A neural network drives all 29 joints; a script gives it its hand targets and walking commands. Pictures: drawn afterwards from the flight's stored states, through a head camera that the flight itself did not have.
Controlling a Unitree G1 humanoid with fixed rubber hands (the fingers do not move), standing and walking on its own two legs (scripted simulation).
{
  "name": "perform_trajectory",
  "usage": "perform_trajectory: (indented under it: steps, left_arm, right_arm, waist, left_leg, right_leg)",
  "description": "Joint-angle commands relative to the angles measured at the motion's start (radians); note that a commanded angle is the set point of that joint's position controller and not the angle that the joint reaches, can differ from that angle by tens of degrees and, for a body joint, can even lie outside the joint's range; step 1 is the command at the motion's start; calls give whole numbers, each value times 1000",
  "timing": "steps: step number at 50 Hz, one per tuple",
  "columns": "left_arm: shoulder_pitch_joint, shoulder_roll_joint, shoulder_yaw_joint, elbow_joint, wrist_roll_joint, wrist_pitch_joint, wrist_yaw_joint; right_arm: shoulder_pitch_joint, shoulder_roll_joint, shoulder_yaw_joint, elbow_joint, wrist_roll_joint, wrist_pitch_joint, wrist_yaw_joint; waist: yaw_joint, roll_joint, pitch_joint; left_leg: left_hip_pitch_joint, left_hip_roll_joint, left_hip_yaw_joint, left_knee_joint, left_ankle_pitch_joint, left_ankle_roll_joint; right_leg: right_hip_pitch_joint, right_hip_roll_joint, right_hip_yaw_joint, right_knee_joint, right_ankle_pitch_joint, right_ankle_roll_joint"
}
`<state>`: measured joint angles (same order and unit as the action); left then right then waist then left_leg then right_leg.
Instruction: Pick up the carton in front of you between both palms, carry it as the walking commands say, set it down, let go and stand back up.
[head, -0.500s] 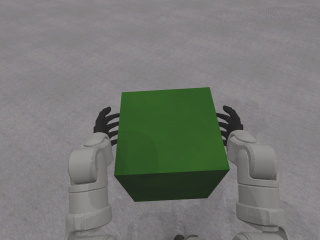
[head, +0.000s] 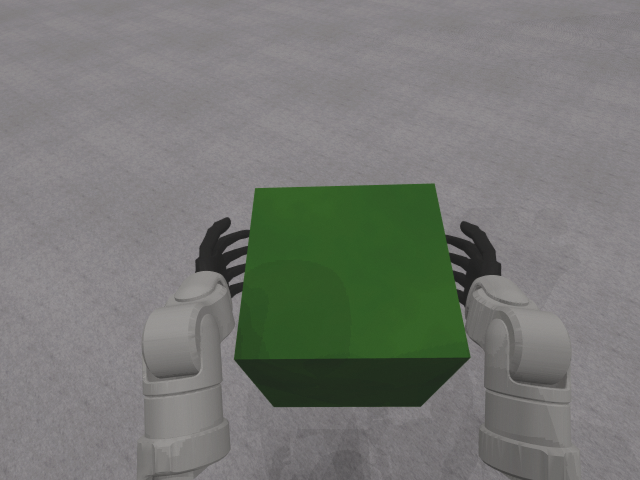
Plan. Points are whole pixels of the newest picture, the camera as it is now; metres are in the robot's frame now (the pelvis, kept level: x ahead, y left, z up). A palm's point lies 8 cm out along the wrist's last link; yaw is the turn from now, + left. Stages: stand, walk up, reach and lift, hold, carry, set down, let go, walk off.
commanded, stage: carry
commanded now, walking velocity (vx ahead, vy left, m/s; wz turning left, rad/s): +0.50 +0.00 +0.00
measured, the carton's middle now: (345, 307) +0.34 +0.00 +0.04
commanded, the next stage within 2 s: none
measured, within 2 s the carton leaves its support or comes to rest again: neither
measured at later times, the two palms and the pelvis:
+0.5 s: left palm (247, 190) +0.50 +0.14 +0.10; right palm (452, 195) +0.49 -0.16 +0.09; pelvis +0.25 +0.00 -0.01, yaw -1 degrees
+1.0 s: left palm (240, 194) +0.50 +0.15 +0.09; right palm (439, 192) +0.51 -0.15 +0.09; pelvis +0.27 +0.00 -0.01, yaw +1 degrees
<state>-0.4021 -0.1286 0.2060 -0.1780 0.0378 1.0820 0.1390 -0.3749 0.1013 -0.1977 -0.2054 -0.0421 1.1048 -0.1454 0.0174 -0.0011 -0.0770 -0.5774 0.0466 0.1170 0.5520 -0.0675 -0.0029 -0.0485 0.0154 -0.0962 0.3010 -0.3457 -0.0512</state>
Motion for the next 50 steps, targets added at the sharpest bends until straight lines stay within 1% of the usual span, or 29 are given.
perform_trajectory:
  steps: [1,2,3,4,5,6,7,8,9,10,11,14,16,17,19,20,21,22,23,24,25,26,28,29,31,34,37,43,50]
  left_arm:
    - [-394,-769,-685,-67,-255,58,-126]
    - [-378,-765,-692,-84,-255,71,-129]
    - [-379,-758,-703,-105,-258,83,-133]
    - [-381,-791,-726,-123,-275,98,-141]
    - [-376,-806,-740,-140,-292,105,-150]
    - [-354,-843,-754,-143,-297,105,-158]
    - [-327,-875,-765,-170,-290,102,-165]
    - [-317,-903,-775,-192,-288,96,-171]
    - [-298,-914,-786,-218,-284,92,-171]
    - [-266,-925,-803,-247,-277,87,-171]
    - [-224,-965,-816,-250,-282,88,-172]
    - [-85,-962,-820,-305,-270,87,-168]
    - [-39,-948,-827,-335,-264,98,-171]
    - [-45,-934,-833,-350,-268,104,-174]
    - [-51,-903,-836,-367,-281,119,-183]
    - [-47,-887,-833,-368,-284,127,-188]
    - [-45,-868,-828,-365,-285,135,-192]
    - [-47,-842,-819,-360,-286,145,-194]
    - [-51,-814,-806,-347,-285,155,-197]
    - [-41,-811,-793,-313,-280,158,-199]
    - [-8,-815,-780,-277,-275,156,-200]
    - [-1,-823,-772,-261,-270,154,-202]
    - [-9,-850,-766,-253,-269,147,-205]
    - [-16,-858,-764,-254,-271,144,-204]
    - [-25,-870,-772,-270,-277,139,-204]
    - [-31,-878,-788,-288,-284,136,-201]
    - [-39,-874,-803,-305,-290,136,-200]
    - [-55,-860,-815,-323,-297,140,-203]
    - [-55,-842,-800,-310,-285,152,-203]
  right_arm:
    - [-494,812,715,-68,278,31,113]
    - [-458,811,712,-71,278,41,118]
    - [-413,810,705,-79,272,50,124]
    - [-415,780,690,-81,252,55,123]
    - [-370,811,702,-79,260,60,128]
    - [-358,840,715,-123,269,63,139]
    - [-342,879,736,-165,276,64,151]
    - [-354,914,760,-214,287,60,164]
    - [-339,962,779,-232,308,60,177]
    - [-312,976,788,-257,318,57,188]
    - [-290,970,785,-281,325,59,193]
    - [-168,952,791,-330,331,69,210]
    - [-101,933,786,-341,324,79,221]
    - [-94,918,786,-345,322,84,224]
    - [-84,889,786,-349,315,95,226]
    - [-87,874,784,-349,309,101,225]
    - [-86,856,781,-344,300,108,223]
    - [-83,835,778,-331,290,115,220]
    - [-79,813,777,-321,286,124,215]
    - [-81,803,782,-328,287,135,209]
    - [-86,794,784,-330,286,144,208]
    - [-106,803,792,-326,291,146,208]
    - [-131,836,808,-323,302,141,210]
    - [-146,846,812,-321,307,137,211]
    - [-145,862,817,-320,313,129,211]
    - [-121,873,810,-315,308,123,209]
    - [-102,869,800,-311,298,120,208]
    - [-99,859,791,-318,291,119,206]
    - [-115,845,793,-319,297,128,207]
  waist:
    - [0,-153,-290]
    - [-18,-128,-344]
    - [-38,-50,-412]
    - [-39,178,-498]
    - [-40,259,-447]
    - [-37,204,-412]
    - [-39,119,-390]
    - [-34,65,-350]
    - [-29,73,-332]
    - [-25,98,-334]
    - [-24,116,-342]
    - [-21,160,-339]
    - [-26,190,-330]
    - [-29,192,-322]
    - [-28,170,-291]
    - [-20,147,-270]
    - [-17,121,-249]
    - [-17,88,-247]
    - [-20,-12,-273]
    - [-20,-89,-305]
    - [-17,-141,-303]
    - [-19,-136,-299]
    - [-21,-103,-289]
    - [-19,-94,-289]
    - [-16,-49,-317]
    - [-16,-12,-327]
    - [-16,6,-312]
    - [-16,23,-265]
    - [-16,15,-213]
  left_leg:
    - [202,-82,116,-181,73,19]
    - [418,-72,115,-206,78,29]
    - [651,70,-55,-182,65,56]
    - [920,348,-479,-151,251,219]
    - [932,388,-583,-206,419,288]
    - [889,372,-479,-200,526,282]
    - [833,344,-386,-206,562,238]
    - [750,316,-301,-231,550,190]
    - [694,286,-237,-258,507,142]
    - [664,263,-185,-265,525,124]
    - [634,249,-143,-269,547,126]
    - [610,205,-28,-241,674,116]
    - [605,198,5,-227,708,102]
    - [597,191,18,-217,677,98]
    - [560,168,40,-178,539,81]
    - [526,151,52,-138,457,60]
    - [478,135,43,-108,350,31]
    - [397,132,27,-85,209,6]
    - [311,105,21,-34,-8,-25]
    - [261,78,-11,-44,-185,-37]
    - [281,69,-13,-46,-273,-40]
    - [324,70,-21,-66,-263,-39]
    - [385,80,-30,-132,-173,-36]
    - [410,85,-28,-122,-99,-35]
    - [419,101,-37,-81,52,-27]
    - [421,104,-36,-64,117,-28]
    - [423,105,-39,-62,136,-23]
    - [412,114,-52,-66,158,-6]
    - [366,113,-64,-99,45,10]
  right_leg:
    - [213,-184,9,173,974,-31]
    - [108,-166,-31,295,893,3]
    - [-71,-152,-40,479,579,35]
    - [-392,-56,-31,738,273,76]
    - [-586,30,19,889,-153,79]
    - [-631,-21,74,955,-180,65]
    - [-628,-60,91,906,-143,55]
    - [-595,-95,94,806,-88,55]
    - [-552,-109,87,692,-51,61]
    - [-501,-91,56,622,-26,69]
    - [-453,-76,37,560,-14,78]
    - [-384,-42,-21,373,82,89]
    - [-353,-31,-48,303,181,88]
    - [-335,-31,-60,276,222,87]
    - [-271,-33,-86,189,321,87]
    - [-211,-36,-101,95,413,90]
    - [-142,-60,-89,27,497,91]
    - [-42,-136,-31,37,625,83]
    - [74,-253,67,128,996,39]
    - [155,-311,120,175,1097,-36]
    - [113,-320,154,145,1019,-58]
    - [67,-303,145,126,941,-55]
    - [8,-253,98,147,845,-30]
    - [-7,-234,79,169,841,-15]
    - [-13,-213,48,216,813,-10]
    - [-28,-206,34,245,814,-14]
    - [-55,-201,26,258,777,-11]
    - [-108,-188,7,263,633,2]
    - [-122,-189,8,232,510,13]
